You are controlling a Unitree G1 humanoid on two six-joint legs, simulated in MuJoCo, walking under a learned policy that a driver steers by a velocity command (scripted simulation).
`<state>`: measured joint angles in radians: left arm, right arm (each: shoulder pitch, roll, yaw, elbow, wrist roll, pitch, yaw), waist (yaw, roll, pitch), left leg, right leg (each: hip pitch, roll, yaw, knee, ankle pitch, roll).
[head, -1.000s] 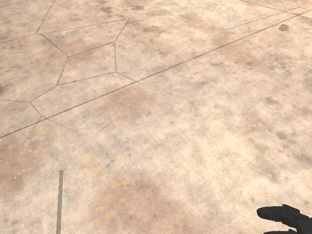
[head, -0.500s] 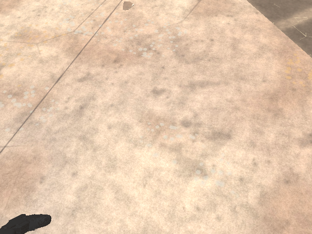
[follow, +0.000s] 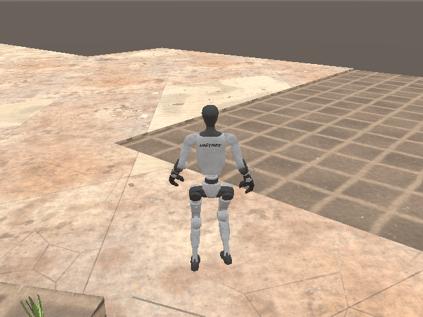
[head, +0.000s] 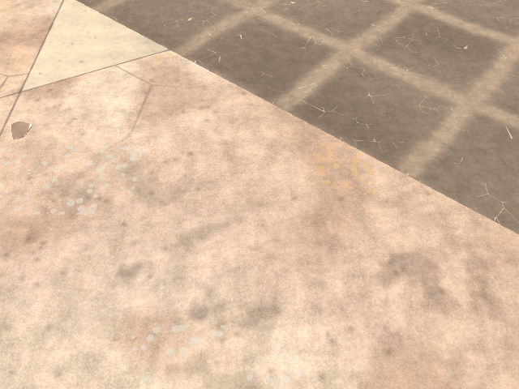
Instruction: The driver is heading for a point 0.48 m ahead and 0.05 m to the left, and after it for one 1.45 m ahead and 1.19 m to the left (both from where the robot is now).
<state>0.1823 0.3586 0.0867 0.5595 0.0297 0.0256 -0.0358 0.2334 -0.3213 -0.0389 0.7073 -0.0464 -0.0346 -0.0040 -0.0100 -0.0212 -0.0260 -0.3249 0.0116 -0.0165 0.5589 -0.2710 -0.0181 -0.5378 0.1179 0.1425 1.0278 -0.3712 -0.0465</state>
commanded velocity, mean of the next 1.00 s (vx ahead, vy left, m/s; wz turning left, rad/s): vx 0.46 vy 0.00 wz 0.16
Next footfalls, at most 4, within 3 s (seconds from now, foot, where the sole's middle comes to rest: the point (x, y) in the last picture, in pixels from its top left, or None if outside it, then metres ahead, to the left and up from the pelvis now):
0.38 right None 0.36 -0.19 -0.77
0.82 left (288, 347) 0.62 -0.06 -0.77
1.28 right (351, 314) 0.72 -0.25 -0.77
1.74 left None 0.51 -0.06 -0.77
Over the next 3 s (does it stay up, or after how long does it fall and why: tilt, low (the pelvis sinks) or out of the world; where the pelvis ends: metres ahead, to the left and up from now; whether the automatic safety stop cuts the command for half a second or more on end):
stays up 0.67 0.11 -0.01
